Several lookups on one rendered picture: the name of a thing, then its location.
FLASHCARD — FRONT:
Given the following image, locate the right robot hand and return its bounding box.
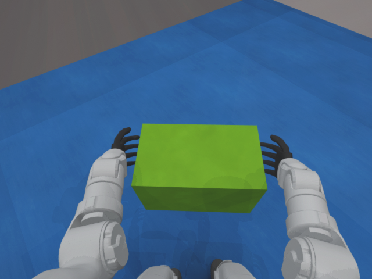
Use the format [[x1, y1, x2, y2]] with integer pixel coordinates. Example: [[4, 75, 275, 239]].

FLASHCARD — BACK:
[[260, 135, 293, 179]]

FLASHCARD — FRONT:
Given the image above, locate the robot right upper arm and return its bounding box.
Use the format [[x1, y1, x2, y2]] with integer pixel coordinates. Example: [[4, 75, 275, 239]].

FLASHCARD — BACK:
[[281, 236, 359, 279]]

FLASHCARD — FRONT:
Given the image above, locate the left robot hand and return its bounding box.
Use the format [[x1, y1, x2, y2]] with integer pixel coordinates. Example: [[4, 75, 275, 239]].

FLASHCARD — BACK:
[[111, 127, 140, 166]]

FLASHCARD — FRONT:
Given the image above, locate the robot left upper arm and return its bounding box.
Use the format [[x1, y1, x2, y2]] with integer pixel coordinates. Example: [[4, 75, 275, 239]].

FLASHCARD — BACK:
[[32, 220, 129, 279]]

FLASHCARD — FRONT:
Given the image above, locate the carton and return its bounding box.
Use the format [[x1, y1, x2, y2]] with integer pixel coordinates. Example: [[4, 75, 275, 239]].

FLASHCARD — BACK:
[[131, 124, 267, 213]]

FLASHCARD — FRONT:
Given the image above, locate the right robot forearm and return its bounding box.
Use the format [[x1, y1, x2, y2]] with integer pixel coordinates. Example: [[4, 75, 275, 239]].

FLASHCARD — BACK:
[[277, 158, 360, 279]]

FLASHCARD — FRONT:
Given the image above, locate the left robot forearm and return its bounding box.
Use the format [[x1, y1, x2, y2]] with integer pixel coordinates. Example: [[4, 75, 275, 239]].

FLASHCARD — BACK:
[[59, 149, 127, 268]]

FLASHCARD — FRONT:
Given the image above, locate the robot right thigh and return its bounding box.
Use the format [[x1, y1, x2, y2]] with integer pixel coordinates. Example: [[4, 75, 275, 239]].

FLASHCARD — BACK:
[[214, 262, 256, 279]]

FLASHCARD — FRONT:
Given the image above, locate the right robot foot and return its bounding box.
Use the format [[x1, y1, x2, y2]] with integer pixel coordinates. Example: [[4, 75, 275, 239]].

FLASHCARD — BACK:
[[210, 259, 222, 279]]

